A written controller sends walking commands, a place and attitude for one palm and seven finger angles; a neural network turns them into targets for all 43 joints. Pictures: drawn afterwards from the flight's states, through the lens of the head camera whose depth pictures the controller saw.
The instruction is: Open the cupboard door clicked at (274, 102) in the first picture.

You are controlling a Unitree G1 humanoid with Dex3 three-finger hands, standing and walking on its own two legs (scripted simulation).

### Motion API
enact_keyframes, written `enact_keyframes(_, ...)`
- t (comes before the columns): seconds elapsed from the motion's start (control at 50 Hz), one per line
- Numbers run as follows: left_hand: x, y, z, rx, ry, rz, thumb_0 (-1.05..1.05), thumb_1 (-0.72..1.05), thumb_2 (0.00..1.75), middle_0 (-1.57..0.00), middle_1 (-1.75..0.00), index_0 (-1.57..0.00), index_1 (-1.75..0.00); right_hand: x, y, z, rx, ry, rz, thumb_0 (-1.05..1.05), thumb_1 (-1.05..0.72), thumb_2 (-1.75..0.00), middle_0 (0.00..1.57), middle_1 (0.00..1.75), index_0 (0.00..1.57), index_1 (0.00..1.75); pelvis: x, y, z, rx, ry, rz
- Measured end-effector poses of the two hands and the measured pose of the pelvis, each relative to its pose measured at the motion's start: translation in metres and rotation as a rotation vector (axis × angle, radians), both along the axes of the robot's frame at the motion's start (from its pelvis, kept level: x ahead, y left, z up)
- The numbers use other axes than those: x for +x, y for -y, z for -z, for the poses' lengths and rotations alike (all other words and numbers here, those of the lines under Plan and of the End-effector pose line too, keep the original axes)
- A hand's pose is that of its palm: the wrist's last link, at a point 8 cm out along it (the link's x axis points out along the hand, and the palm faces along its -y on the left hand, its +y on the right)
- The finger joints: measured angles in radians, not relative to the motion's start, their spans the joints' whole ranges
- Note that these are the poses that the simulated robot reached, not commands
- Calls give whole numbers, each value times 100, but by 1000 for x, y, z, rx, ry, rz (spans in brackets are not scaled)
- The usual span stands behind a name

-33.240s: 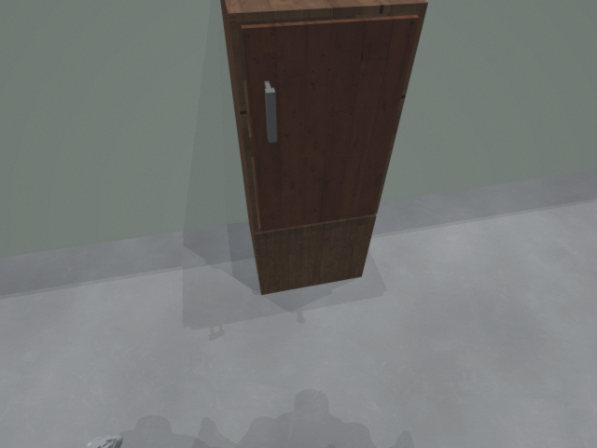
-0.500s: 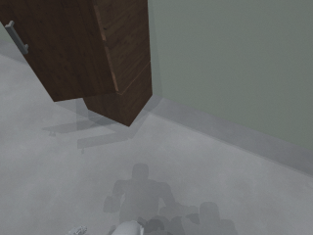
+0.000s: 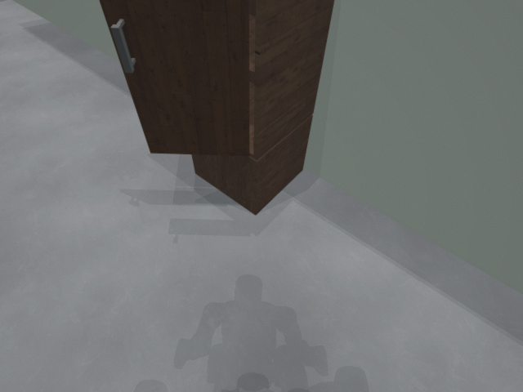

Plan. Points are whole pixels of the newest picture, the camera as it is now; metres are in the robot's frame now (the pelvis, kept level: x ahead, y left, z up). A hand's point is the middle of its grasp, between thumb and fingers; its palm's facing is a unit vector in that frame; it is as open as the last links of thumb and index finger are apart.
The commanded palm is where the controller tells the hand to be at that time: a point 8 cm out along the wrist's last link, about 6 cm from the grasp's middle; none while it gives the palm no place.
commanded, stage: take the last steps up to it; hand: left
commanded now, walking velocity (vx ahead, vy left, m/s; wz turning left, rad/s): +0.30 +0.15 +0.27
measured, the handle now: (125, 46) +0.91 +0.44 +0.05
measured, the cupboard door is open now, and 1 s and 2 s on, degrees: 39 39 39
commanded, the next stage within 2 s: come to a stop and stand still in 1.02 s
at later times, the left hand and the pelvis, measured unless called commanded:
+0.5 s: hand out of the picture +0.02 +0.26 -0.20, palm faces +0.22 -0.96 -0.19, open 7.4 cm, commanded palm none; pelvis +0.11 +0.09 -0.02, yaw +8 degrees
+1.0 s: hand (126, 286) +0.32 +0.30 -0.16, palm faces +0.16 -0.96 -0.22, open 7.2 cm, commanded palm none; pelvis +0.28 +0.11 +0.00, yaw +6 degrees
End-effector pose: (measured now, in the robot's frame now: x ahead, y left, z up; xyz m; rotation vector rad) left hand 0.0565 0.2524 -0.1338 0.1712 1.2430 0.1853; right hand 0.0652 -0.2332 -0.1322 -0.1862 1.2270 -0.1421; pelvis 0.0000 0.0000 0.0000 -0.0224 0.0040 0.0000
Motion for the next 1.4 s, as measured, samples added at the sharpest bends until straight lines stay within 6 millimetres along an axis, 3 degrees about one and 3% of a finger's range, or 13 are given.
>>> enact_keyframes(0.1, -7, 13, 0, 16, 49, -44, 1, 91, 90, -20, -29, -20, -30, -5, 12, 21, 31, -60, -12, 1, -90, -90, 20, 30, 20, 30, 9, 9, 10, 21, 16, -44)
enact_keyframes(0.2, -38, 20, -6, -11, -39, -109, 1, 91, 90, -20, -29, -20, -30, 18, 15, 8, 29, -81, -29, 1, -91, -90, 20, 30, 20, 30, 29, 1, -2, 31, 11, -73)
enact_keyframes(0.32, -64, 13, -1, -61, -170, -180, 1, 91, 90, -20, -29, -20, -30, 72, -7, -4, 7, -63, -92, 1, -91, -90, 19, 30, 20, 30, 58, -23, -6, 46, -7, -116)
enact_keyframes(0.46, -68, -36, 28, -98, -300, -256, 1, 90, 90, -20, -30, -20, -30, 161, -72, 10, -25, 53, -198, 1, -91, -90, 19, 30, 20, 30, 102, -77, 21, 23, -10, -149)
enact_keyframes(0.52, -36, -62, 30, -74, -289, -232, 1, 91, 90, -20, -29, -20, -30, 173, -97, 7, -14, 80, -184, 0, -91, -90, 19, 30, 20, 30, 116, -89, 19, 34, 4, -132)
enact_keyframes(0.64, 78, -98, 9, -27, -79, -158, 1, 91, 90, -20, -29, -19, -30, 167, -116, 4, 6, 27, -114, -1, -94, -90, 20, 30, 20, 30, 149, -106, 3, 45, 7, -115)
enact_keyframes(0.76, 189, -105, -11, -3, 97, -77, 1, 91, 90, -20, -29, -19, -30, 153, -117, 17, 41, -99, -56, 0, -93, -90, 20, 30, 20, 30, 191, -113, 1, 66, 9, -102)
enact_keyframes(0.86, 251, -97, -8, 15, 162, -36, 1, 91, 90, -20, -29, -19, -30, 157, -114, 36, 73, -201, -10, 0, -92, -90, 20, 30, 20, 30, 234, -108, 13, 68, 13, -89)
enact_keyframes(0.94, 256, -89, -7, -4, 112, -63, 0, 91, 90, -20, -29, -20, -30, 187, -116, 27, 73, -226, -11, 1, -91, -90, 20, 30, 20, 30, 260, -109, 5, 45, 11, -98)
enact_keyframes(1.06, 237, -99, -7, -17, -47, -123, 0, 95, 90, -20, -29, -20, -30, 262, -129, 8, 58, -149, -30, 1, -91, -90, 19, 30, 20, 30, 300, -119, -8, 33, -14, -99)
enact_keyframes(1.22, 224, -116, 18, -101, -231, -186, 1, 92, 90, -20, -29, -20, -30, 369, -168, 6, 3, -25, -107, 1, -92, -90, 19, 30, 20, 30, 355, -161, 4, -2, 0, -90)
enact_keyframes(1.32, 243, -131, 33, -119, -285, -167, 1, 91, 90, -20, -29, -20, -30, 411, -199, 2, -20, 31, -116, 0, -91, -90, 19, 30, 20, 30, 372, -178, 9, 21, 5, -69)
enact_keyframes(1.4, 272, -147, 28, -98, -249, -134, 1, 91, 90, -20, -29, -20, -30, 419, -208, -1, -18, 50, -101, 0, -91, -90, 20, 30, 20, 30, 367, -182, 5, 1, 3, -66)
